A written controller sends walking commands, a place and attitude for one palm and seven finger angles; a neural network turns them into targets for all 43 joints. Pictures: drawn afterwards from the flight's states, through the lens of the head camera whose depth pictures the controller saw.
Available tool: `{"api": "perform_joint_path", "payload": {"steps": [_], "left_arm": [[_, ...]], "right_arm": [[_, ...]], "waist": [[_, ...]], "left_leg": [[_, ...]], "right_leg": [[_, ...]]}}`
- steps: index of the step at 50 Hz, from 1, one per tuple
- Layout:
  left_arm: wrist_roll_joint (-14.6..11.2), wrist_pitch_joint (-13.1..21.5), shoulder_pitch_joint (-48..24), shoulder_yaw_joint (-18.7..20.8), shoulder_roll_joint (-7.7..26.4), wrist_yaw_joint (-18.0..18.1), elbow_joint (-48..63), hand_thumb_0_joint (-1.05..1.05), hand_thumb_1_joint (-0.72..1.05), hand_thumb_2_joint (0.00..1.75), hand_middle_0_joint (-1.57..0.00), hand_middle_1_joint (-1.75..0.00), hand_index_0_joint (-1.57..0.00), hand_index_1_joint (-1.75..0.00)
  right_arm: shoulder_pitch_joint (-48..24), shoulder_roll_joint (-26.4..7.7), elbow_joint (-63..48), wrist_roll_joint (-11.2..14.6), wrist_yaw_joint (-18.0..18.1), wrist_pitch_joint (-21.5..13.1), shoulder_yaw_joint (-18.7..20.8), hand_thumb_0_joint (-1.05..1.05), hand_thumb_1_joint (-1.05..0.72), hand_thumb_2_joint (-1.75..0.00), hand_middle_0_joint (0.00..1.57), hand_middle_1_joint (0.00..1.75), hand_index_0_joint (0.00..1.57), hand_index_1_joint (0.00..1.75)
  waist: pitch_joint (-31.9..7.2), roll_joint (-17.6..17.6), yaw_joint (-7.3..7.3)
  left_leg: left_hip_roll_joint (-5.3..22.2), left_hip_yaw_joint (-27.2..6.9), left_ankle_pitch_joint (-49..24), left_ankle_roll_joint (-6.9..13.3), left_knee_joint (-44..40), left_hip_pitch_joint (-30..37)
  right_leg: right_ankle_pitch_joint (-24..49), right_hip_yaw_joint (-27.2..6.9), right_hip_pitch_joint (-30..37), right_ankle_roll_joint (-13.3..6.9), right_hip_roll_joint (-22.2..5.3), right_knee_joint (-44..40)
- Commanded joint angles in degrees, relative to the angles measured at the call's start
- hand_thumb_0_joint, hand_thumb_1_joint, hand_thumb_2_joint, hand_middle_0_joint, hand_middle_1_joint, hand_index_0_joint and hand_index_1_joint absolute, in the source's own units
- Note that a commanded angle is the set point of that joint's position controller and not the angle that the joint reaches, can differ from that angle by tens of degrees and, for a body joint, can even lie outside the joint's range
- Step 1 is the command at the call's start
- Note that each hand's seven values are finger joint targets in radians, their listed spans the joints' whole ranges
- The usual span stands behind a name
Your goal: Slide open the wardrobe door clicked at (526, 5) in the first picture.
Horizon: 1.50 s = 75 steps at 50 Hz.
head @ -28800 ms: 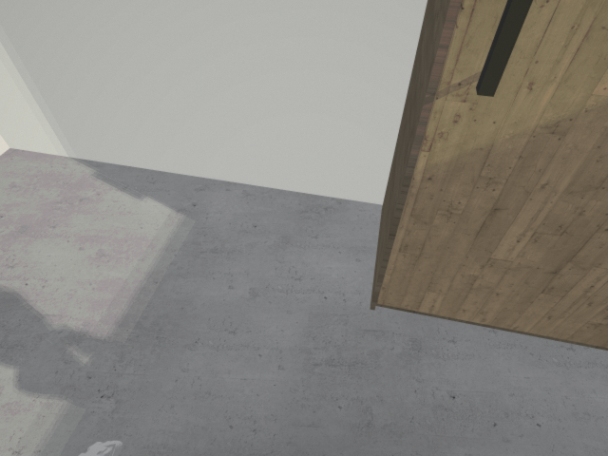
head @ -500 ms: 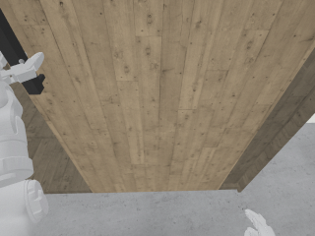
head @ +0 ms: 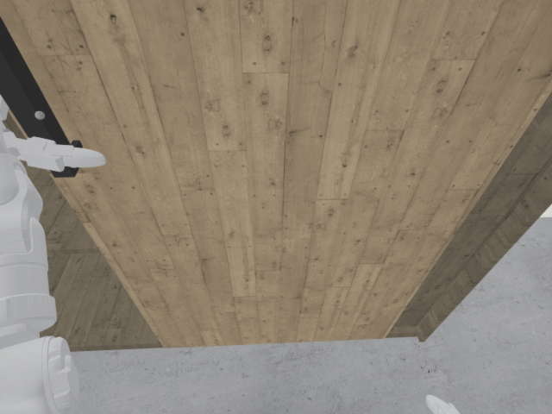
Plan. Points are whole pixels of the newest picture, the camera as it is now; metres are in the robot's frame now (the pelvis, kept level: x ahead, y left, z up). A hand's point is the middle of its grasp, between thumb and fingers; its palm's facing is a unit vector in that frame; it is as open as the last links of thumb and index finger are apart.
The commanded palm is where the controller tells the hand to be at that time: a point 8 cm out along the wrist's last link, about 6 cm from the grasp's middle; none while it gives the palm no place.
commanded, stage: slip the hand off the handle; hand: left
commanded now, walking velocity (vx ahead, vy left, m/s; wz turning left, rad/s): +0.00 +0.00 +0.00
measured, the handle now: (30, 83) +0.42 +0.34 +0.27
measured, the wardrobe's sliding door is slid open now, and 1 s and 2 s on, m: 0.61 0.61 0.61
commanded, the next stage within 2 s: draw the hand back to the body in 1.24 s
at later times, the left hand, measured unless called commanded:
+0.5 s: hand out of the picture +0.38 +0.39 +0.25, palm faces +0.64 -0.76 -0.15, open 14.7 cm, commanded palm +0.34 +0.42 +0.24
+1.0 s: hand out of the picture +0.30 +0.40 +0.25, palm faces +0.65 -0.75 -0.14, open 14.7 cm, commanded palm +0.25 +0.42 +0.24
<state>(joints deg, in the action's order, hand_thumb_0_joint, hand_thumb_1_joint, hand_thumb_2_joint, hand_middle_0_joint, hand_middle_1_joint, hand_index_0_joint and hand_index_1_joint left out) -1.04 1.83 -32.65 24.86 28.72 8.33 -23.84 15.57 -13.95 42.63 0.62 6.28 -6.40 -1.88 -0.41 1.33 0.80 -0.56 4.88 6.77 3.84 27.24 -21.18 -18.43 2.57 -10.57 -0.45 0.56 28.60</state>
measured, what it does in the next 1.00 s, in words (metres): stands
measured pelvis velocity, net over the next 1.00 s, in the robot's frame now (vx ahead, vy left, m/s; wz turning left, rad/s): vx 0.01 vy -0.01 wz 0.01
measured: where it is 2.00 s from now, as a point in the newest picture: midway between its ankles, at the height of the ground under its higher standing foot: outside the picture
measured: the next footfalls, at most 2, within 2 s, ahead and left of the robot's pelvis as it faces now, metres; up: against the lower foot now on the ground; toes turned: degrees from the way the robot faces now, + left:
none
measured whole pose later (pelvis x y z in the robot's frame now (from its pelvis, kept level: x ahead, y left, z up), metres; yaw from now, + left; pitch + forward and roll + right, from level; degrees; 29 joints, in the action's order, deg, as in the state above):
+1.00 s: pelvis +0.01 -0.01 +0.00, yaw +0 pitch +1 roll -1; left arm -8.4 1.5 -18.1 40.3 36.6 -5.6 -19.3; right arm 13.5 -14.3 38.6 2.2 8.9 -5.1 -1.8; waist -2.4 1.9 2.2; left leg 0.1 4.0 8.7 3.3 29.3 -22.3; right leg -19.2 3.2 -10.2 -0.9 1.4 27.8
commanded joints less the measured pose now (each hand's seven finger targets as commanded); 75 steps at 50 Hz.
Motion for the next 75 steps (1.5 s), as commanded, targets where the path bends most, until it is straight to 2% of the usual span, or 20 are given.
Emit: {"api": "perform_joint_path", "payload": {"steps": [1,5,8,10,14,15,17,27,30,33,35,44,50,56,62,65,68,69,71,75], "left_arm": [[0.3,0.9,-25.1,6.4,22.2,0.5,7.7,0.0,-0.55,0.2,-0.25,-1.15,-0.25,-1.15],[0.1,0.7,-22.8,8.5,24.8,-1.4,4.9,0.0,-0.55,0.2,-0.25,-1.15,-0.25,-1.15],[-0.1,1.0,-24.9,8.4,26.1,-3.3,2.7,0.0,-0.55,0.2,-0.25,-1.15,-0.25,-1.15],[-0.1,2.2,-23.9,9.3,27.5,-4.1,1.7,0.0,-0.55,0.2,-0.25,-1.15,-0.25,-1.15],[0.2,4.6,-27.9,8.1,28.8,-6.7,-0.4,0.0,-0.55,0.2,-0.25,-1.15,-0.25,-1.15],[0.1,5.7,-27.5,9.2,30.1,-7.1,-0.7,0.0,-0.55,0.2,-0.25,-1.15,-0.25,-1.15],[0.2,7.0,-30.3,8.3,30.9,-8.6,-0.2,0.0,-0.55,0.2,-0.25,-1.15,-0.25,-1.15],[-1.6,9.5,-27.5,16.2,41.3,-14.6,-9.4,0.0,-0.55,0.2,-0.25,-1.15,-0.25,-1.15],[-2.1,10.3,-19.6,16.7,39.7,-15.7,-4.5,0.0,-0.55,0.2,-0.25,-1.15,-0.25,-1.15],[-4.7,9.5,-14.2,17.6,37.3,-16.8,-1.9,0.0,-0.55,0.2,-0.25,-1.15,-0.25,-1.15],[-6.4,9.1,-10.4,19.7,37.2,-16.8,0.9,0.0,-0.55,0.2,-0.25,-1.15,-0.25,-1.15],[-7.6,4.2,-3.6,20.5,33.6,-13.5,16.9,0.0,-0.55,0.2,-0.25,-1.15,-0.25,-1.15],[-8.5,2.2,-2.4,17.4,29.3,-13.6,18.5,0.0,-0.55,0.2,-0.25,-1.15,-0.25,-1.15],[-9.1,0.9,-3.8,13.9,26.2,-13.9,21.2,0.0,-0.55,0.2,-0.25,-1.15,-0.25,-1.15],[-10.5,1.0,2.4,16.5,25.9,-13.4,28.3,0.0,-0.55,0.2,-0.25,-1.15,-0.25,-1.15],[-10.8,0.0,2.8,17.7,26.5,-12.7,27.8,0.0,-0.55,0.2,-0.25,-1.15,-0.25,-1.15],[-10.5,-0.9,-0.3,14.4,23.8,-12.3,27.9,0.0,-0.55,0.2,-0.25,-1.15,-0.25,-1.15],[-12.3,-5.8,5.1,9.6,22.2,-18.4,19.5,0.0,-0.55,0.2,-0.25,-1.15,-0.25,-1.15],[-14.4,-9.2,1.9,8.8,23.2,-23.5,26.1,0.0,-0.55,0.2,-0.25,-1.15,-0.25,-1.15],[-16.7,-14.6,4.8,13.0,28.9,-30.3,28.9,0.0,-0.55,0.2,-0.25,-1.15,-0.25,-1.15]], "right_arm": [[-4.0,-9.3,-7.6,0.2,1.2,-2.1,3.0,0.0,-0.9,-0.9,0.2,0.3,0.2,0.3],[-3.6,-9.5,-8.1,0.4,1.4,-0.9,3.1,0.0,-0.9,-0.9,0.2,0.3,0.2,0.3],[-2.9,-9.7,-8.5,0.5,1.3,-0.6,3.2,0.0,-0.9,-0.9,0.2,0.3,0.2,0.3],[-2.7,-9.9,-8.5,0.5,1.5,-0.1,3.2,0.0,-0.9,-0.9,0.2,0.3,0.2,0.3],[-1.4,-10.2,-8.5,0.6,1.5,0.2,3.4,0.0,-0.9,-0.9,0.2,0.3,0.2,0.3],[-0.9,-10.3,-8.1,0.5,1.7,0.3,3.4,0.0,-0.9,-0.9,0.2,0.3,0.2,0.3],[-0.3,-10.5,-8.3,0.5,1.7,0.3,3.6,0.0,-0.9,-0.9,0.2,0.3,0.2,0.3],[3.3,-11.8,-6.9,0.6,2.3,1.6,4.2,0.0,-0.9,-0.9,0.2,0.3,0.2,0.3],[2.7,-11.3,-8.9,0.6,1.9,2.1,4.4,0.0,-0.9,-0.9,0.2,0.3,0.2,0.3],[1.7,-11.1,-9.7,1.1,1.8,2.1,4.6,0.0,-0.9,-0.9,0.2,0.3,0.2,0.3],[0.7,-11.1,-9.9,1.4,2.2,1.8,4.5,0.0,-0.9,-0.9,0.2,0.3,0.2,0.3],[-4.3,-9.3,-11.9,1.5,2.8,-0.9,3.6,0.0,-0.9,-0.9,0.2,0.3,0.2,0.3],[-7.0,-8.4,-11.5,2.0,3.5,-2.1,2.2,0.0,-0.9,-0.9,0.2,0.3,0.2,0.3],[-8.9,-7.9,-11.8,2.1,4.0,-3.4,1.5,0.0,-0.9,-0.9,0.2,0.3,0.2,0.3],[-10.8,-7.2,-12.6,2.1,3.6,-4.2,1.1,0.0,-0.9,-0.9,0.2,0.3,0.2,0.3],[-11.7,-7.0,-11.8,2.2,3.7,-4.2,0.5,0.0,-0.9,-0.9,0.2,0.3,0.2,0.3],[-11.9,-6.9,-11.8,2.1,3.8,-4.9,0.6,0.0,-0.9,-0.9,0.2,0.3,0.2,0.3],[-12.0,-8.2,-11.4,3.7,4.4,-5.0,0.2,0.0,-0.9,-0.9,0.2,0.3,0.2,0.3],[-13.9,-7.9,-13.6,4.8,5.0,-5.7,-0.2,0.0,-0.9,-0.9,0.2,0.3,0.2,0.3],[-15.0,-8.2,-14.9,5.5,4.8,-7.1,-1.4,0.0,-0.9,-0.9,0.2,0.3,0.2,0.3]], "waist": [[-13.4,1.8,-0.45],[-13.9,2.5,0.19],[-14.3,2.3,-0.91],[-13.6,2.8,-0.45],[-14.3,3.4,-2.1],[-14.2,3.7,-1.64],[-16.4,5.5,-2.39],[-17.8,4.9,-1.6],[-20.4,8.3,0.58],[-18.3,5.7,0.3],[-17.4,4.9,1.4],[-15.7,8.2,2.02],[-10.7,6.5,1.56],[-11.4,6.9,1.09],[-14.0,7.1,3.06],[-11.1,7.3,3.19],[-9.8,8.3,1.95],[-9.6,6.9,0.81],[-11.5,7.8,1.6],[-12.0,7.0,2.92]], "left_leg": [[3.6,-8.1,2.1,-1.9,-3.8,18.0],[3.5,-7.4,-1.2,-2.0,-2.7,18.0],[3.3,-7.4,-1.0,-1.8,-2.0,17.9],[3.2,-6.9,-1.4,-1.6,-1.5,17.0],[2.8,-7.0,-1.6,-1.4,-0.4,17.4],[2.9,-6.8,-2.0,-1.2,-0.1,17.0],[2.6,-6.8,-3.1,-1.1,0.7,18.0],[2.2,-6.0,-5.9,-0.6,2.9,13.4],[2.1,-5.8,-9.5,-0.6,3.5,15.4],[2.4,-6.0,-8.4,-0.6,3.1,15.4],[2.5,-5.9,-7.8,-0.5,2.6,15.2],[3.0,-7.9,-3.9,-1.1,-0.6,18.6],[3.2,-8.6,2.1,-1.5,-2.6,18.1],[2.8,-10.1,5.9,-1.8,-4.1,19.7],[2.5,-10.0,2.0,-2.1,-4.2,21.7],[2.5,-9.6,3.3,-2.1,-4.5,20.3],[2.4,-10.4,7.9,-2.4,-5.7,20.1],[2.7,-10.8,10.0,-2.4,-6.9,20.3],[2.1,-10.3,7.7,-1.7,-5.8,21.5],[2.2,-10.6,4.2,-1.4,-5.5,23.0]], "right_leg": [[7.0,-1.2,-10.0,-1.1,-0.4,-6.2],[8.9,-1.1,-9.2,-1.3,-0.6,-6.0],[8.2,-1.2,-10.8,-1.0,-0.4,-6.0],[8.6,-1.5,-10.5,-1.1,-0.6,-6.2],[8.0,-1.6,-12.7,-1.0,-0.2,-5.7],[8.7,-1.9,-12.0,-1.1,-0.4,-6.0],[9.1,-2.1,-12.5,-1.1,-0.1,-5.5],[13.1,-2.7,-11.1,-0.7,0.0,-4.5],[15.7,-2.6,-9.3,-1.2,0.2,-3.3],[14.3,-2.2,-10.5,-0.8,0.7,-4.1],[14.0,-2.0,-9.6,-0.8,0.5,-4.4],[8.6,-0.9,-10.4,-1.0,0.6,-5.3],[6.4,-0.9,-11.4,-0.9,0.1,-6.7],[5.2,-0.8,-11.3,-1.0,0.0,-7.1],[7.2,-0.2,-7.8,-1.3,0.3,-7.3],[6.5,-0.3,-8.2,-1.3,0.2,-8.0],[4.5,-0.2,-10.0,-1.1,0.1,-7.7],[4.1,-0.3,-8.6,-1.0,-0.1,-8.0],[5.3,-0.6,-6.8,-0.9,-0.2,-9.0],[6.1,-0.2,-5.1,-1.1,0.2,-9.6]]}}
